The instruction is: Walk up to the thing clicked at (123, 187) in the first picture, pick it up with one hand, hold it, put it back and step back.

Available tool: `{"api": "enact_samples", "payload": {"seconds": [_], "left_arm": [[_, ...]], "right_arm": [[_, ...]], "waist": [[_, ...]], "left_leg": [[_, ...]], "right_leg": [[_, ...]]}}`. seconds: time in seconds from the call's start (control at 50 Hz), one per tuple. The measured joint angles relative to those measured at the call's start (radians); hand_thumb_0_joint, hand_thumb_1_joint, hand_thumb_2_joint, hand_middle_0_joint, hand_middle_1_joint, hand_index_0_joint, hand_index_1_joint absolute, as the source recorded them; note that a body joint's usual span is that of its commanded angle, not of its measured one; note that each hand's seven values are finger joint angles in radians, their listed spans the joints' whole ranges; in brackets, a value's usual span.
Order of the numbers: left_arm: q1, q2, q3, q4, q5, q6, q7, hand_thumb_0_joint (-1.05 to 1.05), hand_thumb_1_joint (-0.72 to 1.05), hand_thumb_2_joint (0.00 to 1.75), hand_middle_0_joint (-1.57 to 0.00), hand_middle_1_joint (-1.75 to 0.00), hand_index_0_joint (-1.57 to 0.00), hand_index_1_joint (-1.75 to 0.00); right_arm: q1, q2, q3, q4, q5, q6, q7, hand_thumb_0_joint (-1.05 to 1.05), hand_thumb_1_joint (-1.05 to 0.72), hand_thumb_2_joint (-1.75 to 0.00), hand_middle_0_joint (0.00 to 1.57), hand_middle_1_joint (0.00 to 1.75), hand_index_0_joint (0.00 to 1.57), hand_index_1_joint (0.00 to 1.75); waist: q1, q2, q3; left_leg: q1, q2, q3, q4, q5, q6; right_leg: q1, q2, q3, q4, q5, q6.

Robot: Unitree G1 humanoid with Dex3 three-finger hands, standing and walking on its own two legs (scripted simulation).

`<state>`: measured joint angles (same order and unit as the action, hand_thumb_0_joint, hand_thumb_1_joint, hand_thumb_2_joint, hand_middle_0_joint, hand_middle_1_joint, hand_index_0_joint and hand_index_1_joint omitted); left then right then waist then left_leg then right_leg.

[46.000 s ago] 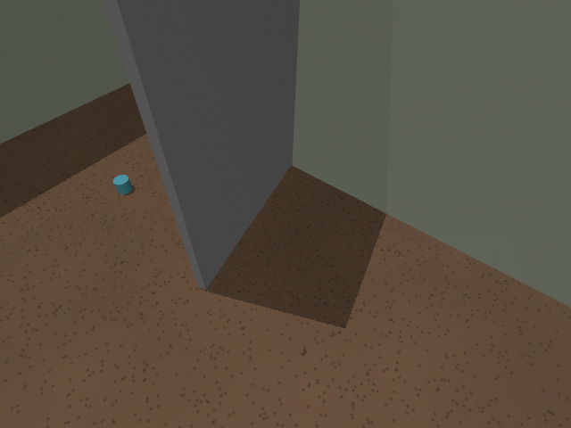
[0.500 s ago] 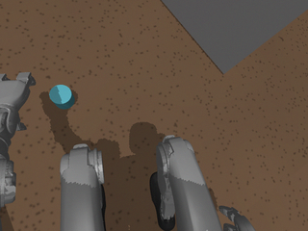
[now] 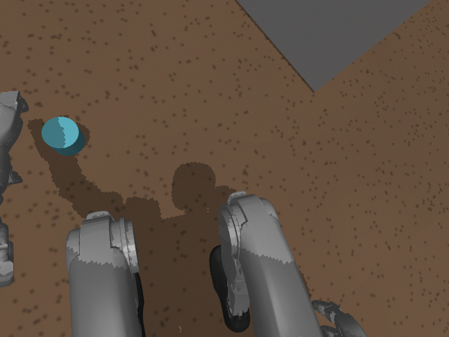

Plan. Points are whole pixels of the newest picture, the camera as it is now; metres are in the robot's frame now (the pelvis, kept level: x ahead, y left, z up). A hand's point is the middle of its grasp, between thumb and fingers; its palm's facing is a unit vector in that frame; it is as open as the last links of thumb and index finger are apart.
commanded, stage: rise first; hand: left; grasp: from above
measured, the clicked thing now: (64, 136) +0.51 +0.26 -0.31
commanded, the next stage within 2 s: approach in 1.76 s
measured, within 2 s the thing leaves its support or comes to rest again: neither
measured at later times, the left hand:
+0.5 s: hand (15, 144) +0.46 +0.31 -0.19, palm faces -0.44 -0.07 -0.90, open 14.1 cm
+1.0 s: hand (22, 139) +0.47 +0.30 -0.20, palm faces -0.44 -0.07 -0.90, open 14.2 cm
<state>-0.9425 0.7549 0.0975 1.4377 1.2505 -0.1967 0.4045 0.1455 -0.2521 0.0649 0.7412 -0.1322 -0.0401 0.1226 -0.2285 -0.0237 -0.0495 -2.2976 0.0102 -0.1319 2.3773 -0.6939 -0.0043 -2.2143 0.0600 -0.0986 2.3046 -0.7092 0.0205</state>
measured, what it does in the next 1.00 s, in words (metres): stands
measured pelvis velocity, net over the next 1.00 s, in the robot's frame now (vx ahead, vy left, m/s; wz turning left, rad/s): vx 0.00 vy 0.00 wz -0.03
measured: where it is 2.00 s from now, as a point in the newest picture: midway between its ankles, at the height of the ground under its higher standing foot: (183, 314)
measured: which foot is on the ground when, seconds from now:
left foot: down 0.00-1.00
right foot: down 0.00-1.00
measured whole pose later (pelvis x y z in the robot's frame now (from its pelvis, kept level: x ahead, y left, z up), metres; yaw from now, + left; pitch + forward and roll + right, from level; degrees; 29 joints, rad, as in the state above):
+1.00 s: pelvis +0.00 +0.00 -0.01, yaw -2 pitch +34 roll -9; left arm -1.01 0.82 0.09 1.50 1.25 -0.18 0.42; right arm 0.16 -0.27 0.13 0.72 -0.15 -0.06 0.14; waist -0.29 -0.03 0.00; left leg -2.34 0.01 -0.16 2.43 -0.69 -0.01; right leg -2.25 0.06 -0.12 2.34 -0.70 0.02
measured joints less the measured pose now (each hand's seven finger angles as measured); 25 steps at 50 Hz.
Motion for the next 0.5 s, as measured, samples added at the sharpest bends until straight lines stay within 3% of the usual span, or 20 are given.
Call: {"api": "enact_samples", "payload": {"seconds": [0.5], "left_arm": [[-0.032,0.027,-0.009,0.026,-0.002,0.004,0.005,0.00,-0.53,1.01,-0.12,-0.98,-0.11,-0.99]], "right_arm": [[-0.002,-0.015,0.036,-0.015,-0.008,-0.007,0.010,0.01,-0.91,-0.90,0.20,0.30,0.20,0.30]], "waist": [[-0.025,-0.004,0.031]], "left_leg": [[-0.022,-0.001,-0.016,0.036,0.003,-0.003]], "right_leg": [[-0.019,0.003,-0.014,0.027,0.008,0.001]]}}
